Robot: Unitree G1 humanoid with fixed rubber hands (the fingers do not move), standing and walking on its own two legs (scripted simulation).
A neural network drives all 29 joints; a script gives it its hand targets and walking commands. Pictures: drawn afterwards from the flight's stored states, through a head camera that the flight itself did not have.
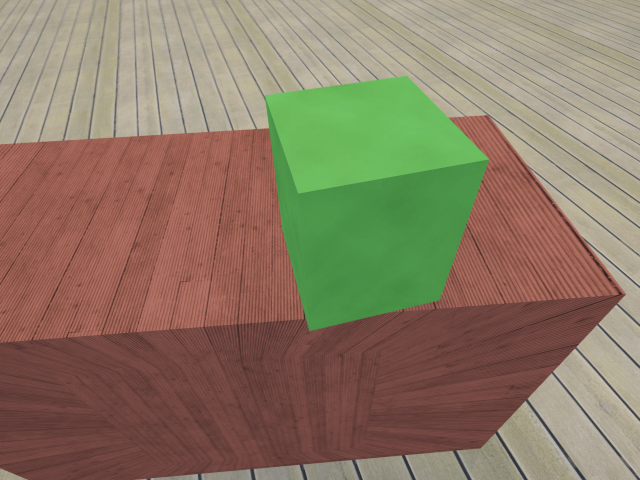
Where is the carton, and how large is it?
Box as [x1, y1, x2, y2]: [265, 76, 488, 330]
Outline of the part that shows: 407,76 265,95 282,229 309,330 438,300 440,297 488,159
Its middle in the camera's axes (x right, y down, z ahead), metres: +0.05 -0.05 +0.54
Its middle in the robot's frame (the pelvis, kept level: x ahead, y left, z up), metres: +0.44 -0.03 +0.12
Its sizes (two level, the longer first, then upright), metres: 0.210 0.200 0.250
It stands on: a pedestal, 0.77 m high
